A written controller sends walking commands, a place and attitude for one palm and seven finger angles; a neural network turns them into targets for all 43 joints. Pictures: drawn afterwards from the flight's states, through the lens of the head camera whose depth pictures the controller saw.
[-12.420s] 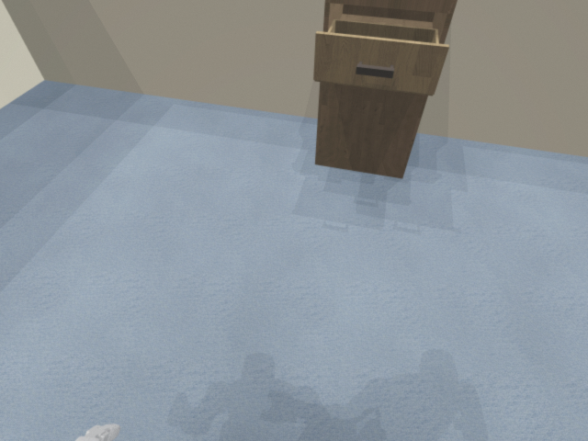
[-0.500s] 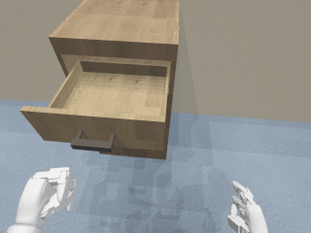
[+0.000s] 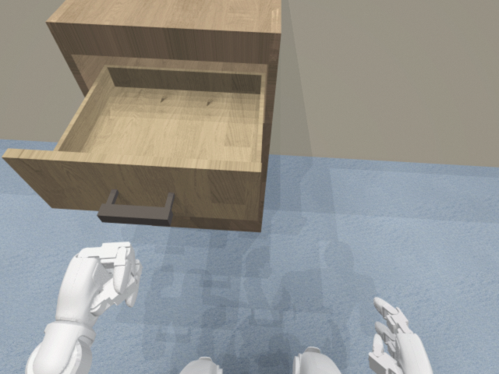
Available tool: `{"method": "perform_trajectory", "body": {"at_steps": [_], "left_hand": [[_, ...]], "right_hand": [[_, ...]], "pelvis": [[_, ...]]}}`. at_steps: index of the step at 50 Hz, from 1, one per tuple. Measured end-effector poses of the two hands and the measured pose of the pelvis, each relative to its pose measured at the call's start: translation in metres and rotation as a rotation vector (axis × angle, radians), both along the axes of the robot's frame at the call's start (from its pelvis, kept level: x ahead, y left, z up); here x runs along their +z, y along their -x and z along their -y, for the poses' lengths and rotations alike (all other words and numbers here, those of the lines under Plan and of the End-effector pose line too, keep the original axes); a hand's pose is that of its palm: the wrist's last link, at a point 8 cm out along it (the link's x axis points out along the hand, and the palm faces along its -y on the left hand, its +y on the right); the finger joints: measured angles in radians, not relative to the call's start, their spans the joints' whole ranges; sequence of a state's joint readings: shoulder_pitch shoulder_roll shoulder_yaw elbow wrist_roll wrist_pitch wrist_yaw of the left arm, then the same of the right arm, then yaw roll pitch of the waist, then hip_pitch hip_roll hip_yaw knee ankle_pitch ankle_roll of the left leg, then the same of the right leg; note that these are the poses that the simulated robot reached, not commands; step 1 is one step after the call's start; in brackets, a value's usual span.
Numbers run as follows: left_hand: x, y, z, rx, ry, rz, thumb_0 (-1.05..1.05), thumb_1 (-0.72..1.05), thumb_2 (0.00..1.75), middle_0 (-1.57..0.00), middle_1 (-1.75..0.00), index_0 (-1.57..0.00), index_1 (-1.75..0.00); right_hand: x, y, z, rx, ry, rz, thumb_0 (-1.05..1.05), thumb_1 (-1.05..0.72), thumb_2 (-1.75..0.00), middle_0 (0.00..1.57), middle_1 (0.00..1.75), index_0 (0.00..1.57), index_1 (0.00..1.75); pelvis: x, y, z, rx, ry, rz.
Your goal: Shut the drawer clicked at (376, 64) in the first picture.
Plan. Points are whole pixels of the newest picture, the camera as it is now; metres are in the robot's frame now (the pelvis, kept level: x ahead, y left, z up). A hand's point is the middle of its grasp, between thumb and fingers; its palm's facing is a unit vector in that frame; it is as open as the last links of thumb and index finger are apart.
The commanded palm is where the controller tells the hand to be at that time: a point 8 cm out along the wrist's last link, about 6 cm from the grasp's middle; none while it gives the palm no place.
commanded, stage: bring the fist close to the handle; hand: left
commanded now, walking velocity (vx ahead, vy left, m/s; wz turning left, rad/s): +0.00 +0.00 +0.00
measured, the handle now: (139, 205) +0.39 +0.22 +0.01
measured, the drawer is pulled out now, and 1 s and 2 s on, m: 0.30 0.30 0.21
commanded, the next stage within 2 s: push the drawer shut in 0.82 s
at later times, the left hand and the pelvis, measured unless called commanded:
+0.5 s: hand (150, 263) +0.28 +0.18 +0.00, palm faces -0.03 -1.00 -0.06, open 3.3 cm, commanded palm +0.26 +0.23 +0.01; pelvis -0.01 -0.01 -0.03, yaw +0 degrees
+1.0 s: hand (150, 263) +0.28 +0.17 +0.01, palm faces -0.05 -1.00 -0.06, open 3.3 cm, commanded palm +0.27 +0.23 +0.01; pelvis -0.01 -0.01 -0.03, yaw +0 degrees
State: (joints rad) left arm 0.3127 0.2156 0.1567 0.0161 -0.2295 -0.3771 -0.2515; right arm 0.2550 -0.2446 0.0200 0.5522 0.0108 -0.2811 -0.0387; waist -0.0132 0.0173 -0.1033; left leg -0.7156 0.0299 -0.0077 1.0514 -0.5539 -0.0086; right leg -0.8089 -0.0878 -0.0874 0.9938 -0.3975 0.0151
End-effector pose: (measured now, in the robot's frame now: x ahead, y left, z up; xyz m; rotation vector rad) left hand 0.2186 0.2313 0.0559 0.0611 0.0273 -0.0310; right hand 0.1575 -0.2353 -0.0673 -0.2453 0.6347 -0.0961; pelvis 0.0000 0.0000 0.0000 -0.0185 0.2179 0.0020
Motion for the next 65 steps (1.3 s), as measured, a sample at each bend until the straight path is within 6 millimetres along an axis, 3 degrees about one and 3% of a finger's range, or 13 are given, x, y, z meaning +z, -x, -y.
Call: {"method": "perform_trajectory", "body": {"at_steps": [24, 32, 49, 59, 65], "left_hand": [[-0.048, -0.043, 0.001, -0.001, -0.003, 0.005, 0.02, 0.9, 0.9, -1.4, -1.6, -1.4, -1.6], [-0.04, -0.041, 0.005, -0.017, -0.003, 0.016, 0.02, 0.9, 0.9, -1.4, -1.6, -1.4, -1.6], [-0.043, -0.043, 0.002, -0.017, 0.001, 0.008, 0.02, 0.9, 0.9, -1.4, -1.6, -1.4, -1.6], [-0.045, -0.071, -0.001, -0.013, 0.0, 0.023, 0.02, 0.9, 0.9, -1.4, -1.6, -1.4, -1.6], [-0.046, -0.076, -0.004, -0.018, -0.001, 0.01, -0.01, 0.85, 0.92, -1.4, -1.6, -1.4, -1.59]], "right_hand": [[-0.044, 0.002, 0.013, -0.005, 0.008, -0.094, 0.01, -0.9, -0.9, 0.2, 0.3, 0.2, 0.3], [-0.045, 0.008, 0.014, -0.027, -0.009, -0.116, 0.01, -0.9, -0.9, 0.2, 0.3, 0.2, 0.3], [-0.045, 0.004, 0.012, -0.025, 0.002, -0.121, 0.01, -0.9, -0.9, 0.2, 0.3, 0.2, 0.3], [-0.049, 0.006, 0.01, -0.027, 0.01, -0.145, 0.01, -0.9, -0.9, 0.2, 0.3, 0.2, 0.3], [-0.052, 0.014, 0.01, -0.031, 0.012, -0.185, 0.01, -0.9, -0.9, 0.2, 0.3, 0.2, 0.3]], "pelvis": [[-0.032, 0.01, 0.008, -0.003, -0.007, -0.108], [-0.03, 0.008, 0.008, -0.007, -0.008, -0.11], [-0.031, 0.007, 0.006, -0.003, -0.005, -0.111], [-0.032, 0.008, 0.004, -0.003, -0.002, -0.122], [-0.031, 0.008, 0.003, -0.002, -0.002, -0.125]]}}
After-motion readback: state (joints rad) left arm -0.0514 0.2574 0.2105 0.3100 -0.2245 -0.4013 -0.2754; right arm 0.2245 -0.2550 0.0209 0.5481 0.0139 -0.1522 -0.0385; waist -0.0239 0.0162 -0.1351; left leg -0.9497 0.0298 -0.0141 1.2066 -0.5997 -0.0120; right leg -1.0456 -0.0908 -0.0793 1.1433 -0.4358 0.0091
